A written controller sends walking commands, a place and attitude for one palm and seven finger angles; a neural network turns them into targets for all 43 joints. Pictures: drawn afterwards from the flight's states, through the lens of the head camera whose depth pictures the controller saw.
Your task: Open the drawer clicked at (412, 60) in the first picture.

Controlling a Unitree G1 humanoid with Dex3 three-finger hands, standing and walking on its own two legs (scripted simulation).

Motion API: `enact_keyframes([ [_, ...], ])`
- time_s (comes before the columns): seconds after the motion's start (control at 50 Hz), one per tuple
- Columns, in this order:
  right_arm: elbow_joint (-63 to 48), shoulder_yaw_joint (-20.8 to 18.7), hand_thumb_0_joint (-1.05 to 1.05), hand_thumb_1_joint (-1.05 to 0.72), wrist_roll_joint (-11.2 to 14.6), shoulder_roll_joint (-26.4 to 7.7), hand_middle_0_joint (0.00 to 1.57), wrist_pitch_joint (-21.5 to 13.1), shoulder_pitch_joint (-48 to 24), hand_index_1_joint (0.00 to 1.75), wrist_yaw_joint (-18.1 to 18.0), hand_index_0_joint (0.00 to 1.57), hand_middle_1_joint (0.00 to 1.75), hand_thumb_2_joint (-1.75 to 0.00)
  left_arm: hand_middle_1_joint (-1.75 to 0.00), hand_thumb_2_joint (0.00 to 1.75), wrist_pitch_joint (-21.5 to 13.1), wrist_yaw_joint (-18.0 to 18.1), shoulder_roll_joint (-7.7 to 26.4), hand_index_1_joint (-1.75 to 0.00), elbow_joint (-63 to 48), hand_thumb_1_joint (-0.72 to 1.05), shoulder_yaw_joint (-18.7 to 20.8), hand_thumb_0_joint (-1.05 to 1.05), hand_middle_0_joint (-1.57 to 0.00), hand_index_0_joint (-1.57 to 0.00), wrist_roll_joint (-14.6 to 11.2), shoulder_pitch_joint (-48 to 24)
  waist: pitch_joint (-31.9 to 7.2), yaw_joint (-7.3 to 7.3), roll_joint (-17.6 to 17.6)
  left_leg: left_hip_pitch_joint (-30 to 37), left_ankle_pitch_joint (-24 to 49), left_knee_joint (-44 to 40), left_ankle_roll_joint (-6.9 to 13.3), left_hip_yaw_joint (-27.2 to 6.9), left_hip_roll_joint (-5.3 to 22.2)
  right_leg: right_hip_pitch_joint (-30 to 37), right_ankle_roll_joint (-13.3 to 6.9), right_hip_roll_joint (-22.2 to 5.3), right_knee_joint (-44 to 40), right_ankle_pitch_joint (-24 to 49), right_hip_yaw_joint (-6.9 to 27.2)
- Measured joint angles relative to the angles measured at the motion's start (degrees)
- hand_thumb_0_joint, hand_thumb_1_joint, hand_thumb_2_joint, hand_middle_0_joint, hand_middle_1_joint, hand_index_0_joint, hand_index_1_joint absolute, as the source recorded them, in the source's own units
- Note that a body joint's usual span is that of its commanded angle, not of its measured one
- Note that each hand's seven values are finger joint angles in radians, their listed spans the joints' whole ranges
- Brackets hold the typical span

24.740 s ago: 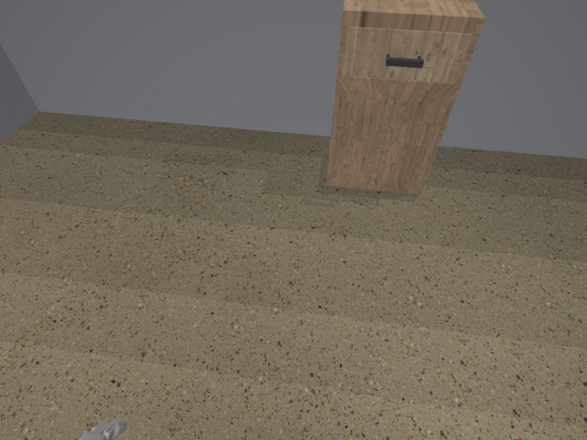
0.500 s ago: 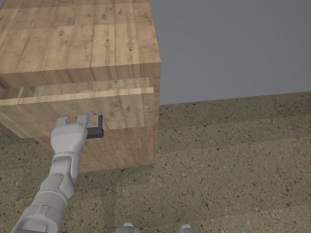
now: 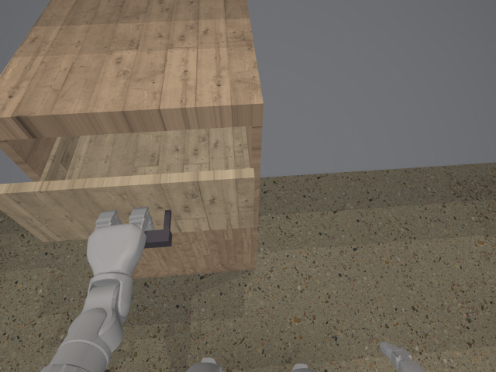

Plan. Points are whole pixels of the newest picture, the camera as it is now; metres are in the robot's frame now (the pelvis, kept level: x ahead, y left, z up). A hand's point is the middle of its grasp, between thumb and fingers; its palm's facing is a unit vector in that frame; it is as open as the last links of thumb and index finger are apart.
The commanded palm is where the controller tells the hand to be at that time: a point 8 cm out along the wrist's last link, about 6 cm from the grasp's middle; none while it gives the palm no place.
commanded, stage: pull the drawer open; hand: left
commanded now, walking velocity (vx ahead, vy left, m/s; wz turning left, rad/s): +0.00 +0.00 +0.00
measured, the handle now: (134, 229) +0.36 +0.22 -0.02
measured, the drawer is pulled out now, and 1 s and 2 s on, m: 0.12 0.23 0.30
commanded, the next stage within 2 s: open the thumb to release the handle in 1.68 s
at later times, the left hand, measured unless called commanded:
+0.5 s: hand (125, 288) +0.26 +0.22 -0.05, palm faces -0.04 -0.07 -1.00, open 5.6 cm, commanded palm +0.23 +0.22 +0.01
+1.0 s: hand (119, 327) +0.20 +0.22 -0.05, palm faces -0.04 -0.08 -1.00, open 5.6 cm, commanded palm +0.17 +0.22 +0.01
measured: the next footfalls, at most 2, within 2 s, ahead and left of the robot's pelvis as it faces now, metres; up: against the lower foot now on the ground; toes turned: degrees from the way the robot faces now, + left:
none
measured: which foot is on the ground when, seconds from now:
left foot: down 0.00-1.00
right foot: down 0.00-1.00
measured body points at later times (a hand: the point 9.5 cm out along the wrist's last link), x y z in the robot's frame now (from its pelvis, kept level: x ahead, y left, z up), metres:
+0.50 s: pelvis +0.01 -0.01 +0.00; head +0.06 -0.02 +0.45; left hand +0.26 +0.22 +0.01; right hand +0.16 -0.26 -0.12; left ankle -0.01 +0.12 -0.68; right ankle -0.01 -0.13 -0.68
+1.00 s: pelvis +0.00 -0.01 -0.01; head +0.05 -0.02 +0.44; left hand +0.20 +0.22 +0.01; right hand +0.20 -0.24 -0.11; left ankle -0.01 +0.12 -0.68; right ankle -0.01 -0.13 -0.68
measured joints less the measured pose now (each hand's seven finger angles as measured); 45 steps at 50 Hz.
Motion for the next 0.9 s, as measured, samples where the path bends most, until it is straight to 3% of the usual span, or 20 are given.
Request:
enact_keyframes([
  [0.2, 0.47, -0.12, 0.01, -0.91, 0.16, -0.23, 0.2, -0.72, 0.36, 0.3, -0.54, 0.2, 0.3, -0.9, -1.35, 0.82, -0.9, -0.27, 0.53, -1.35, -1.72, 0.73, 0.71, 0.0, -0.39, -0.41, -0.42, 2.24, 0.15, 0.16, 0.04, -0.05, 0.15, 0.07, -0.44, 0.07, 0.15, -0.45, -0.45, 0.16, 0.79, -0.14, 0.06],
  [0.4, -0.58, -0.37, 0.01, -0.91, -0.02, -0.58, 0.2, -1.17, -0.17, 0.3, 0.15, 0.2, 0.3, -0.9, -1.36, 0.81, -1.16, 0.55, -0.03, -1.35, -9.55, 0.72, 1.15, 0.01, -0.38, -0.41, -0.94, 11.88, -0.34, 0.13, -0.07, 1.62, -0.45, -0.44, -0.54, 0.61, 0.46, 0.85, -0.53, 0.44, 0.51, -0.59, 0.61],
  [0.9, -3.99, 1.39, 0.01, -0.91, -1.11, 0.77, 0.2, -0.62, -5.07, 0.3, 1.24, 0.2, 0.3, -0.9, -1.36, 0.82, -0.75, 2.49, -0.98, -1.35, -21.65, 0.71, -1.85, 0.02, -0.38, -0.41, 0.67, 25.66, 0.22, 2.36, -0.2, 1.99, -1.71, 2.45, -0.71, -0.19, 0.02, 1.55, -0.72, 0.07, 3.45, -2.25, -0.22],
])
